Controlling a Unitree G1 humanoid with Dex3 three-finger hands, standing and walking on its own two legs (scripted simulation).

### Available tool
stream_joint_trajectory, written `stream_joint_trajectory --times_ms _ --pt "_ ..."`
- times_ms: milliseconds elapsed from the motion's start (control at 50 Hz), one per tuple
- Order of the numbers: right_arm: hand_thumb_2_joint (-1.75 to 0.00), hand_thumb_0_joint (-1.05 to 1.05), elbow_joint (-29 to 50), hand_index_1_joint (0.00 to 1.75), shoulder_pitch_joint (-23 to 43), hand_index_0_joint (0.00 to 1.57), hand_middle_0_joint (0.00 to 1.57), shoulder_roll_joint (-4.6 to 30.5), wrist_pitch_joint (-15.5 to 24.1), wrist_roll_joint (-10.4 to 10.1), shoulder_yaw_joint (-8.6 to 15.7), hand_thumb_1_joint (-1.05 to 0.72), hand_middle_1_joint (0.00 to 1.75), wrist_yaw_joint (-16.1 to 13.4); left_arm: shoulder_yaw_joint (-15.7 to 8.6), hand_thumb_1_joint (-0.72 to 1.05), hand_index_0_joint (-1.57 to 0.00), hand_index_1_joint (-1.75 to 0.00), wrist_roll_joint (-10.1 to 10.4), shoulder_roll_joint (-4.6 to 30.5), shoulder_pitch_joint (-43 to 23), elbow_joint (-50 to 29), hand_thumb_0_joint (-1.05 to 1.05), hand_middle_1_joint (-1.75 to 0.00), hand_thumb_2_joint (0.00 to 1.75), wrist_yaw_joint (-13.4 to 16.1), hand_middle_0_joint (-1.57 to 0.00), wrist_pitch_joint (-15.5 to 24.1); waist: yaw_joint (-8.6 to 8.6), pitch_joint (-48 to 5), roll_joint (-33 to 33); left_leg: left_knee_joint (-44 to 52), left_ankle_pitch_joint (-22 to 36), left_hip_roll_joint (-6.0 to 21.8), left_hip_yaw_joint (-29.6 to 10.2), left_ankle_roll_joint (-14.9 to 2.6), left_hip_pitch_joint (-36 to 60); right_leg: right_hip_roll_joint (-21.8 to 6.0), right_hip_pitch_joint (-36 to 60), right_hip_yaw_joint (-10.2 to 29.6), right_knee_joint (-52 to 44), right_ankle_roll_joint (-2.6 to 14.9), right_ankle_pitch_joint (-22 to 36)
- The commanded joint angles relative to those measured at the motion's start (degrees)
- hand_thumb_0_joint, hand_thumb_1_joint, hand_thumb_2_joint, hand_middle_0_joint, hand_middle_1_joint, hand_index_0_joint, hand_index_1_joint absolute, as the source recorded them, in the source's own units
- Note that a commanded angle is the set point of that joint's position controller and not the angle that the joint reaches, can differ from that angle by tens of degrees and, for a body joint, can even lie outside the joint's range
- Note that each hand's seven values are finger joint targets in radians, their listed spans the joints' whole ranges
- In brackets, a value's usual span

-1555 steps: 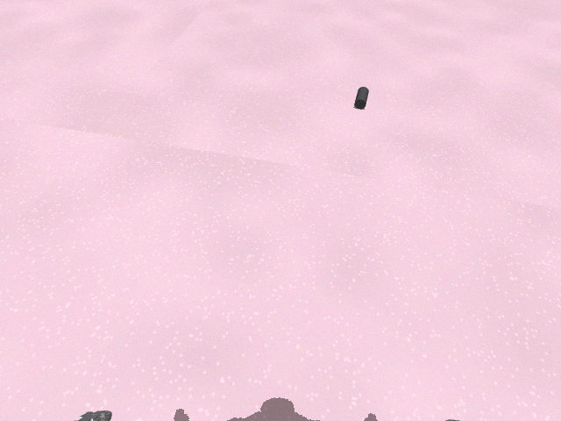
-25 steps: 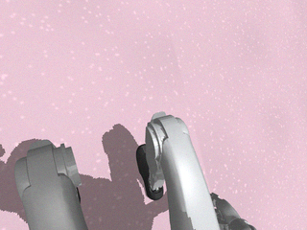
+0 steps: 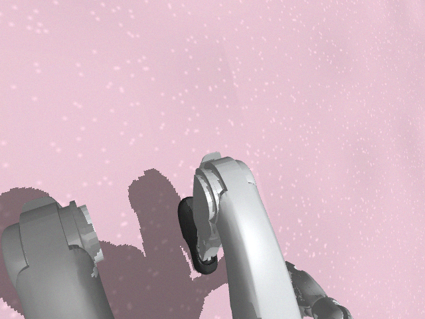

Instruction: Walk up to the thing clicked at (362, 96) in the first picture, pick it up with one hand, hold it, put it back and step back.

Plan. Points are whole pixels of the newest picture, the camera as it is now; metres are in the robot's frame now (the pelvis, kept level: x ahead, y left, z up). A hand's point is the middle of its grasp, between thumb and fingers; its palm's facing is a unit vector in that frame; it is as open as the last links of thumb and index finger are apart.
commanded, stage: rest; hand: left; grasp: from above
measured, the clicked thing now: out of the picture +0.47 +0.37 -0.26
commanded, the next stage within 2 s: open in 0.52 s
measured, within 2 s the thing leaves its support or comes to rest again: rests again in 0.28 s
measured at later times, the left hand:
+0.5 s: hand out of the picture +0.46 +0.35 -0.23, palm faces -0.49 -0.08 -0.87, open 9.5 cm
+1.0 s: hand out of the picture +0.46 +0.35 -0.23, palm faces -0.48 -0.09 -0.87, open 10.9 cm
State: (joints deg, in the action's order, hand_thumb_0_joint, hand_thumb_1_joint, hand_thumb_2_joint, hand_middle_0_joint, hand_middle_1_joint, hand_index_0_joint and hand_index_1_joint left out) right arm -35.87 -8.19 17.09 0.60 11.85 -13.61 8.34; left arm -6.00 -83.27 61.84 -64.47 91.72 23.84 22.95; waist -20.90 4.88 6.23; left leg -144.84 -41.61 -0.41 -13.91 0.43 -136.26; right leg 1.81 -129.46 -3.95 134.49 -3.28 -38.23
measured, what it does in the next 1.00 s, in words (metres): stands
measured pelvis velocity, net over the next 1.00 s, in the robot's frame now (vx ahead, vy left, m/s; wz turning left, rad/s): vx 0.00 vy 0.00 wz -0.03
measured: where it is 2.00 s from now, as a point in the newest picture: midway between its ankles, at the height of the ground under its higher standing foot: (149, 274)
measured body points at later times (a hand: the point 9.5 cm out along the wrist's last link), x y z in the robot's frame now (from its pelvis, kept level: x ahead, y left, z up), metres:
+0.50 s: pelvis +0.00 +0.00 +0.00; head +0.27 +0.14 +0.33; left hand +0.48 +0.35 -0.18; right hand +0.05 -0.26 -0.06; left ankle +0.06 +0.12 -0.27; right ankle +0.12 -0.15 -0.27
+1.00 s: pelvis +0.00 +0.00 -0.01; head +0.27 +0.14 +0.32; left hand +0.48 +0.35 -0.18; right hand +0.06 -0.26 -0.06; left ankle +0.06 +0.12 -0.27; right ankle +0.12 -0.15 -0.27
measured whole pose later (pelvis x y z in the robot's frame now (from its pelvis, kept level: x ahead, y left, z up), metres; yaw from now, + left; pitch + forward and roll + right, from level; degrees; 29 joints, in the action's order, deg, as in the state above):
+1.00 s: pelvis +0.00 +0.00 -0.01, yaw -1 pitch +29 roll -16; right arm -33.8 -6.2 18.7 3.7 13.1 -17.5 8.0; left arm -5.0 -81.4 64.9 -64.2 94.8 25.4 21.0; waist -22.0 7.5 7.4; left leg -146.7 -41.5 -0.2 -15.5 0.2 -135.9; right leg 2.5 -128.6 -5.2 134.8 -3.3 -37.3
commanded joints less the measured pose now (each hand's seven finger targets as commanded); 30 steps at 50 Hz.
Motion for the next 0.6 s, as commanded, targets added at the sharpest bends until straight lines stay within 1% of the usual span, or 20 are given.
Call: stream_joint_trajectory --times_ms 0,60,100,120,160,180,200,220,260,300,320,340,380,400,420,440,460,480,540,580 --pt "-0.90 0.00 -0.31 0.30 -10.98 0.20 0.20 18.08 -0.22 0.39 5.57 -0.91 0.30 -0.80 -1.46 0.73 -1.03 -0.68 1.10 14.61 -17.73 -8.45 0.00 -0.73 0.67 3.70 -0.98 -0.13 -1.57 -37.65 -34.11 15.95 17.91 1.41 6.34 -0.27 35.62 1.53 15.93 -8.93 -9.00 4.79 15.72" --pt "-0.90 0.00 -0.42 0.30 -10.74 0.20 0.20 18.40 0.04 0.45 5.55 -0.91 0.30 -0.79 -1.46 0.72 -1.03 -0.67 1.48 14.44 -17.36 -7.13 0.00 -0.71 0.67 4.15 -0.99 -0.57 -1.65 -37.40 -32.99 15.85 17.85 1.46 6.09 -0.43 35.52 1.52 15.71 -9.31 -8.85 4.47 15.97" --pt "-0.90 0.00 -0.25 0.30 -10.90 0.20 0.20 18.43 0.60 0.73 5.37 -0.91 0.30 -0.64 0.06 0.71 -1.01 -0.69 1.60 12.14 -16.59 -5.67 0.00 -0.75 0.66 3.89 -0.96 -0.87 -3.28 -35.21 -32.08 15.45 16.75 1.59 5.94 -0.55 35.17 1.60 15.23 -9.40 -9.11 4.32 15.27" --pt "-0.90 0.00 -0.66 0.30 -10.53 0.20 0.20 18.19 0.65 0.39 5.23 -0.91 0.30 -0.75 -0.39 0.68 -1.00 -0.70 1.65 13.75 -17.56 -6.97 0.00 -0.74 0.68 4.06 -0.95 -0.79 -2.10 -37.24 -32.98 16.04 16.55 1.53 6.02 -0.56 35.36 1.76 16.39 -9.15 -9.21 4.38 15.42" --pt "-0.90 0.00 -0.31 0.30 -10.47 0.20 0.20 18.69 0.86 0.50 5.24 -0.91 0.30 -0.81 -0.61 0.69 -1.00 -0.69 2.01 14.39 -17.19 -5.13 0.00 -0.74 0.67 4.17 -0.95 -1.12 -2.54 -35.95 -31.87 15.51 16.01 1.51 5.91 -0.60 33.30 1.68 16.55 -9.37 -9.11 4.33 15.26" --pt "-0.90 0.00 -0.08 0.30 -10.49 0.20 0.20 18.69 0.90 0.60 4.85 -0.91 0.30 -0.84 -0.94 0.69 -1.00 -0.70 1.99 15.12 -17.38 -6.39 0.00 -0.75 0.67 4.40 -0.95 -1.06 -1.85 -37.10 -32.54 15.85 16.72 1.41 5.95 -0.49 34.12 1.62 17.30 -9.36 -9.05 4.35 15.79" --pt "-0.90 0.00 -0.15 0.30 -10.49 0.20 0.20 18.55 1.08 0.65 4.92 -0.91 0.30 -0.82 0.02 0.68 -1.00 -0.70 1.65 13.48 -15.35 -3.40 0.00 -0.76 0.67 4.16 -0.94 -1.49 -2.63 -35.20 -31.64 15.60 16.04 1.54 5.74 -0.53 33.76 1.72 15.87 -9.43 -8.77 4.50 15.18" --pt "-0.90 0.00 -0.15 0.30 -10.48 0.20 0.20 18.54 1.30 0.74 4.82 -0.91 0.30 -0.74 0.23 0.69 -1.00 -0.70 1.77 13.18 -16.08 -4.49 0.00 -0.75 0.68 3.96 -0.95 -1.42 -3.12 -34.92 -31.66 15.40 16.04 1.58 5.93 -0.64 33.78 1.86 16.32 -9.43 -9.02 4.28 15.15" --pt "-0.90 0.00 -0.29 0.30 -9.95 0.20 0.20 18.65 1.44 0.35 4.62 -0.91 0.30 -0.85 0.18 0.67 -0.99 -0.69 1.95 14.26 -16.77 -4.86 0.00 -0.74 0.66 3.86 -0.94 -1.41 -2.58 -35.78 -31.93 15.46 15.81 1.63 5.77 -0.58 34.01 1.90 16.44 -9.31 -9.00 4.43 15.14" --pt "-0.90 0.00 0.45 0.30 -9.95 0.20 0.20 19.29 1.35 0.63 4.31 -0.91 0.30 -0.98 -1.21 0.67 -0.99 -0.69 2.39 16.44 -17.44 -6.10 0.00 -0.74 0.65 4.41 -0.94 -1.14 -2.15 -36.79 -32.35 15.81 16.59 1.55 5.52 -0.35 34.15 1.69 17.56 -9.62 -8.87 4.36 15.73" --pt "-0.90 0.00 0.42 0.30 -9.58 0.20 0.20 18.89 1.33 0.51 4.18 -0.91 0.30 -1.00 -0.36 0.66 -0.98 -0.68 2.24 15.56 -16.73 -5.60 0.00 -0.73 0.66 4.36 -0.93 -1.14 -2.15 -37.16 -33.08 16.01 16.36 1.78 5.19 -0.26 34.96 1.84 16.98 -9.60 -8.40 4.54 15.34" --pt "-0.90 0.00 0.36 0.30 -9.60 0.20 0.20 19.42 1.27 0.73 4.26 -0.91 0.30 -1.05 -0.66 0.65 -0.98 -0.69 2.13 15.64 -16.49 -4.97 0.00 -0.73 0.67 4.53 -0.93 -1.08 -2.29 -36.25 -33.00 15.82 16.98 1.76 5.05 -0.08 34.90 1.72 16.17 -9.85 -8.42 4.58 15.57" --pt "-0.90 0.00 0.28 0.30 -9.31 0.20 0.20 18.97 1.50 0.88 3.71 -0.91 0.30 -0.95 0.37 0.64 -0.96 -0.69 2.10 14.03 -15.58 -3.30 0.00 -0.74 0.65 4.59 -0.91 -1.02 -3.18 -34.90 -33.14 15.28 17.29 1.88 5.09 -0.14 34.62 1.95 16.12 -9.94 -8.17 4.55 15.82" --pt "-0.90 0.00 1.23 0.30 -8.30 0.20 0.20 19.31 1.77 0.98 3.78 -0.91 0.30 -0.93 0.20 0.64 -0.96 -0.69 1.99 13.95 -14.17 -2.21 0.00 -0.74 0.66 4.58 -0.91 -1.14 -3.31 -34.33 -31.30 15.02 16.24 1.85 5.05 -0.34 33.96 1.93 15.85 -9.94 -8.25 4.42 15.14" --pt "-0.90 0.00 0.14 0.30 -9.14 0.20 0.20 19.02 1.82 0.68 3.68 -0.91 0.30 -0.99 0.44 0.62 -0.95 -0.69 1.99 14.69 -16.20 -5.33 0.00 -0.74 0.66 4.56 -0.90 -0.95 -3.03 -34.79 -32.65 15.26 16.41 1.77 5.48 -0.33 33.82 2.04 16.83 -9.55 -8.45 4.39 15.54" --pt "-0.90 0.00 0.49 0.30 -8.62 0.20 0.20 18.87 1.85 0.56 3.50 -0.91 0.30 -1.05 -0.11 0.61 -0.94 -0.69 1.85 16.26 -16.78 -5.46 0.00 -0.73 0.65 4.73 -0.90 -1.02 -2.23 -35.80 -33.61 15.18 16.14 1.81 5.65 -0.39 33.56 2.10 17.61 -9.26 -8.53 4.50 15.66" --pt "-0.90 0.00 0.36 0.30 -9.52 0.20 0.20 19.15 1.86 0.97 3.35 -0.91 0.30 -1.07 -0.48 0.63 -0.96 -0.69 1.52 16.74 -16.31 -5.23 0.00 -0.74 0.68 4.81 -0.92 -1.26 -2.61 -35.73 -33.14 15.00 17.01 1.76 5.74 -0.47 34.08 2.05 17.95 -9.39 -8.55 4.38 16.23" --pt "-0.90 0.00 0.66 0.30 -8.82 0.20 0.20 19.21 1.92 0.80 3.35 -0.91 0.30 -1.14 -0.70 0.64 -0.97 -0.69 2.05 17.01 -15.87 -5.05 0.00 -0.73 0.66 4.91 -0.92 -1.37 -2.12 -35.77 -32.85 14.97 16.94 1.84 5.77 -0.48 33.91 2.12 18.03 -9.48 -8.66 4.32 16.11" --pt "-0.90 0.00 0.52 0.30 -8.97 0.20 0.20 19.64 1.94 1.01 2.92 -0.91 0.30 -1.23 -0.12 0.62 -0.94 -0.70 2.52 15.86 -15.47 -3.55 0.00 -0.75 0.66 5.38 -0.90 -1.17 -3.38 -33.57 -32.18 15.56 15.64 1.81 5.21 -0.32 32.45 2.05 17.21 -10.10 -8.60 4.44 15.27" --pt "-0.90 0.00 0.47 0.30 -8.67 0.20 0.20 19.30 2.44 0.96 2.98 -0.91 0.30 -1.16 0.88 0.58 -0.92 -0.69 2.42 14.76 -14.58 -2.80 0.00 -0.74 0.62 5.22 -0.87 -1.41 -3.36 -33.03 -31.26 15.08 13.55 1.91 5.39 -0.62 32.09 2.32 16.70 -9.86 -8.68 4.33 14.07"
